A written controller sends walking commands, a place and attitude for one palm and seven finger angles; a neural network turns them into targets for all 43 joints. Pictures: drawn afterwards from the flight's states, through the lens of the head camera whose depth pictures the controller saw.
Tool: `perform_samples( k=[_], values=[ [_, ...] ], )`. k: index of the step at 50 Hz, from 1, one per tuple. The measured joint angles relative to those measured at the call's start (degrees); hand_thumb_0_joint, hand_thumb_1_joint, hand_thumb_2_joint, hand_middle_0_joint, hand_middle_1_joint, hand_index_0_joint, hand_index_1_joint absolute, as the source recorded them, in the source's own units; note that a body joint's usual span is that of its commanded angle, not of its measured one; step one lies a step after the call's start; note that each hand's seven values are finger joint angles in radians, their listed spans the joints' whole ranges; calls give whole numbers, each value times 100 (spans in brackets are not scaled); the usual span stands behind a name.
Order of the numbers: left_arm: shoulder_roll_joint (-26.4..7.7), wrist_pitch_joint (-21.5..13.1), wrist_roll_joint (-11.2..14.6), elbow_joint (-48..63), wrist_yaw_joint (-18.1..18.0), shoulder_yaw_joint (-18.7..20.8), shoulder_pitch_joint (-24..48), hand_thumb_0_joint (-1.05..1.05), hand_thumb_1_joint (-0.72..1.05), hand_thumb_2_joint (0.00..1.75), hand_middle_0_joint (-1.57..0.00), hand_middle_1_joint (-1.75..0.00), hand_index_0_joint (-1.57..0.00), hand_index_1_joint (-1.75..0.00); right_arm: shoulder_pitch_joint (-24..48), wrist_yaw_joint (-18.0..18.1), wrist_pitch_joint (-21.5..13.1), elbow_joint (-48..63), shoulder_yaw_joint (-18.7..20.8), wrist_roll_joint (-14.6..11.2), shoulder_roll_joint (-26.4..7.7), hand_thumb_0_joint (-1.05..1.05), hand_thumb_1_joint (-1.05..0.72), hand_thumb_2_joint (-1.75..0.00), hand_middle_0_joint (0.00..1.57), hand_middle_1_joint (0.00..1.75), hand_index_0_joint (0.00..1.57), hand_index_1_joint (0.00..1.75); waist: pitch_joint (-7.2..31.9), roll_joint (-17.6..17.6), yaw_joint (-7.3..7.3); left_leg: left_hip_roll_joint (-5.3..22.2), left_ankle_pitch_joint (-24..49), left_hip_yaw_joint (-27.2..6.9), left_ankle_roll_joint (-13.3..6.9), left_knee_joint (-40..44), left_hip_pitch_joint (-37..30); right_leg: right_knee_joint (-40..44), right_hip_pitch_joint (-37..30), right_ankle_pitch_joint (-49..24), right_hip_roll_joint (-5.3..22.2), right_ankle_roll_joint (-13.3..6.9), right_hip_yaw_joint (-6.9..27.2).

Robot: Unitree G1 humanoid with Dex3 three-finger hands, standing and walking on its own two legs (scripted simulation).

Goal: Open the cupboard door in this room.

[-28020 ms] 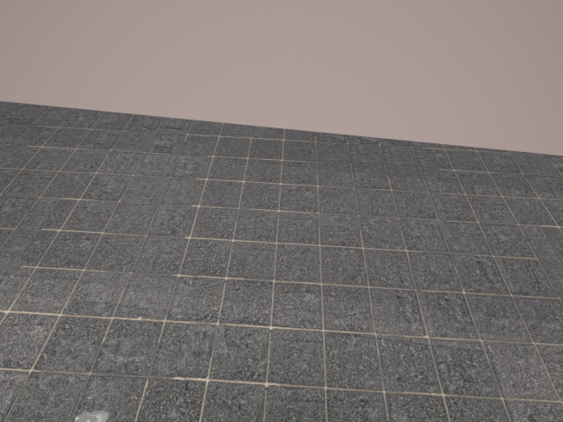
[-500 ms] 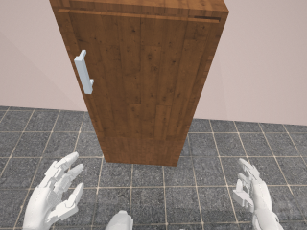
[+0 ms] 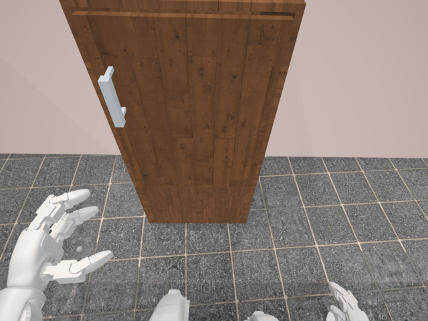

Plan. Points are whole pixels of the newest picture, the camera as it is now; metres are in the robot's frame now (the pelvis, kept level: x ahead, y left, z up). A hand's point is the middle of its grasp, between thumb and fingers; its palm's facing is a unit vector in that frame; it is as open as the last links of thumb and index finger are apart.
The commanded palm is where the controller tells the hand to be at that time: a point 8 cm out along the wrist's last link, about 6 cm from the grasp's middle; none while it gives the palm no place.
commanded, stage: raise the hand with hooked fingers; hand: left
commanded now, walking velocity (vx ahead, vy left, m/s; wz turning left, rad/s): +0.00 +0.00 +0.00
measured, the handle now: (115, 97) +0.57 +0.26 +0.09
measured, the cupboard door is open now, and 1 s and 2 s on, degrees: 0 0 0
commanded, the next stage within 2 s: move the hooked fingers beside the handle in 1.22 s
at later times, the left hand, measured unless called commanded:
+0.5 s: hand (49, 219) +0.26 +0.28 +0.09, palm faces +0.05 -1.00 -0.04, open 13.8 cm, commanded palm +0.24 +0.33 +0.09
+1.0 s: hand (55, 194) +0.30 +0.28 +0.10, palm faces +0.03 -1.00 -0.02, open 14.0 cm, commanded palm +0.27 +0.33 +0.11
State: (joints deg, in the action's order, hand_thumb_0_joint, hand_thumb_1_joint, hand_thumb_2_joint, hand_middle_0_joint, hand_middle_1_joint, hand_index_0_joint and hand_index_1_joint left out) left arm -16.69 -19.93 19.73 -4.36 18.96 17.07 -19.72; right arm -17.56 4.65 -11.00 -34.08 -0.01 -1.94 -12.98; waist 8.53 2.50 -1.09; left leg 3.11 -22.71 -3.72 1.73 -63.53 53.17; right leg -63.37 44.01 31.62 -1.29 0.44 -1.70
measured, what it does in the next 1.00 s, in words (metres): stands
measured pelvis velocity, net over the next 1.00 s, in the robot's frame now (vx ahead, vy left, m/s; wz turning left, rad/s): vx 0.01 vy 0.01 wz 0.00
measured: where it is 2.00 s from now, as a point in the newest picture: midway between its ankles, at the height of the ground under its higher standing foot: outside the picture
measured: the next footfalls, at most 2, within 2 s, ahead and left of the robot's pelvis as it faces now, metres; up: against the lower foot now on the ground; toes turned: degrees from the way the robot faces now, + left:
none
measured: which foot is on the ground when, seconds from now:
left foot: down 0.00-1.00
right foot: down 0.00-1.00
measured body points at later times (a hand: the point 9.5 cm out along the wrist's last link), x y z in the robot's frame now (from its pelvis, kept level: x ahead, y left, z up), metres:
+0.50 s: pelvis +0.01 +0.02 +0.02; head +0.04 +0.04 +0.47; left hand +0.25 +0.33 +0.09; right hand +0.19 -0.21 -0.04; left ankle +0.08 +0.14 -0.65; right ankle +0.00 -0.13 -0.65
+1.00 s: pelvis +0.01 +0.01 +0.03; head +0.05 +0.02 +0.48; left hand +0.29 +0.33 +0.10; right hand +0.16 -0.25 -0.05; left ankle +0.08 +0.14 -0.65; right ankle +0.00 -0.13 -0.65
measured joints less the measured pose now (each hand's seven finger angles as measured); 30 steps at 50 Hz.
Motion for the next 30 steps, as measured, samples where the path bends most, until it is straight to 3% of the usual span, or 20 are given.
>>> perform_samples(
  k=[7,16,30],
  values=[
    [-115,11,6,-226,138,-4,308,0,-9,48,-27,-93,-28,-93,1,89,-100,21,91,-62,-274,2,-91,-90,20,30,21,30,-99,-111,-11,-43,40,53,-71,91,-142,129,-155,-66,49,69,44],
    [-312,249,-13,-390,172,164,720,0,-30,39,-28,-107,-29,-107,204,30,-159,277,-90,-58,-170,1,-91,-90,20,30,21,30,-166,-174,12,-56,110,10,-112,331,-436,522,-530,-212,52,99,-7],
    [-588,638,22,-1146,614,487,1615,-1,-48,31,-30,-119,-30,-119,283,26,-34,327,-358,-39,-100,1,-90,-90,21,30,21,30,-241,-90,152,-78,160,-4,-135,561,-697,835,-834,-303,70,117,-31]
  ],
)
